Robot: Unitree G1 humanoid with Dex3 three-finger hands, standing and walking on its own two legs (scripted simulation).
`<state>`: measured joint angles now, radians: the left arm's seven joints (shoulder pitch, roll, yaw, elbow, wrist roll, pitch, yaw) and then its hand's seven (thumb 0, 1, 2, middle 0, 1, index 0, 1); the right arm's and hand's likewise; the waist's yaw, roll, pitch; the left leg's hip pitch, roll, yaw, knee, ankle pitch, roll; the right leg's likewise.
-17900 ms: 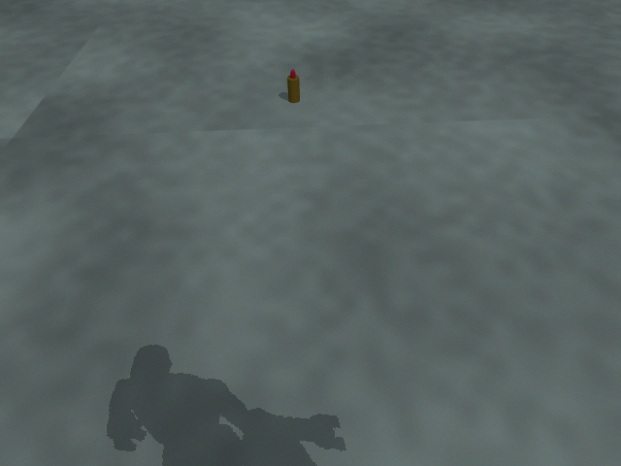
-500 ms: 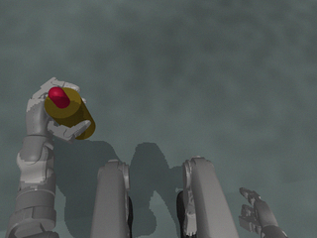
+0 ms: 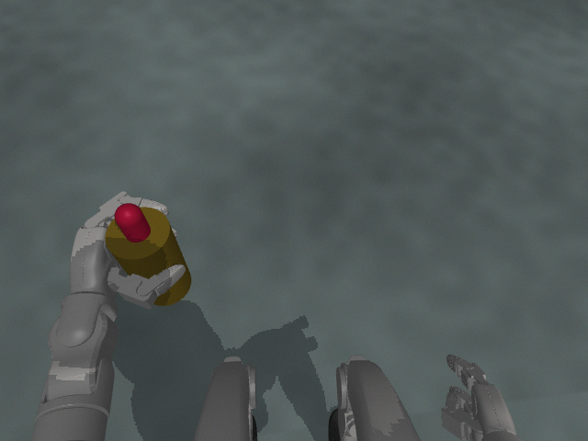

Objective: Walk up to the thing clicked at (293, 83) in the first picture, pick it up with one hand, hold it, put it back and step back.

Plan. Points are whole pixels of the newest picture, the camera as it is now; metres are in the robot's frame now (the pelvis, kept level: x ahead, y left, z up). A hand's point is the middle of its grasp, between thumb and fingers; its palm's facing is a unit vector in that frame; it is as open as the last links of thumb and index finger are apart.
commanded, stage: lift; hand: left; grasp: from the side
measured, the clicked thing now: (149, 252) +0.36 +0.20 +0.02
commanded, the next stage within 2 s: hold in 1.02 s
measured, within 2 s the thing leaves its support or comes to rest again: neither
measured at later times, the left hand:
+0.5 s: hand (136, 224) +0.35 +0.18 +0.11, palm faces -0.02 -1.00 -0.03, open 9.9 cm
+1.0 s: hand (137, 190) +0.37 +0.17 +0.15, palm faces -0.03 -1.00 +0.01, open 9.9 cm
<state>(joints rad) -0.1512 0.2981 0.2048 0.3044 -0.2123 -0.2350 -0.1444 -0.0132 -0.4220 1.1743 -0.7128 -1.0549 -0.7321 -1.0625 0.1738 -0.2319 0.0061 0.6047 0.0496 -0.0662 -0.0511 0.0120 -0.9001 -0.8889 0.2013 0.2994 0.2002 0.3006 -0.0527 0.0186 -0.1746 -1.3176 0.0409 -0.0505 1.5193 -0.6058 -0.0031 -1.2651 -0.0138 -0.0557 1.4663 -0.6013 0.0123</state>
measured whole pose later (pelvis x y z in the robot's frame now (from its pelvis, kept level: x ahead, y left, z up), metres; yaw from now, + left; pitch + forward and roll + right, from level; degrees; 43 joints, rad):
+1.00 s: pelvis +0.04 +0.00 +0.11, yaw +1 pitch +10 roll -1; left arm -0.14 0.25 0.17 0.47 -0.22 -0.32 -0.24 -0.01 -0.42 1.17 -0.71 -1.05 -0.73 -1.06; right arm 0.24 -0.22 0.02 0.66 0.02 -0.07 -0.08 0.01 -0.90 -0.89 0.20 0.30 0.20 0.30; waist -0.04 0.01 -0.06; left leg -0.68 0.04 -0.01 0.97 -0.46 -0.01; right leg -0.65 -0.01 -0.03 0.93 -0.45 0.01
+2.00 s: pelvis +0.04 +0.00 +0.13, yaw +1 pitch +5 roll -1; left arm -0.14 0.22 0.13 0.50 -0.20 -0.33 -0.21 -0.01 -0.38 1.13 -0.70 -1.05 -0.72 -1.06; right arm 0.24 -0.22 0.01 0.68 0.01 -0.05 -0.06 0.01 -0.91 -0.89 0.20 0.30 0.20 0.30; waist -0.03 0.01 -0.01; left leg -0.52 0.03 0.00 0.82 -0.39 -0.01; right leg -0.49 -0.01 -0.02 0.79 -0.39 0.01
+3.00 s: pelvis +0.04 +0.00 +0.14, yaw +1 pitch +4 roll -1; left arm -0.16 0.21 0.13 0.51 -0.20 -0.35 -0.19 -0.01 -0.38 1.13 -0.70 -1.05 -0.72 -1.05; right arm 0.24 -0.22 0.01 0.69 0.01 -0.06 -0.05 0.01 -0.91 -0.90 0.20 0.30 0.20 0.30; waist -0.03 0.01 -0.01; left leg -0.50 0.03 0.00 0.81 -0.39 0.00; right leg -0.48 -0.02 -0.02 0.78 -0.38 0.01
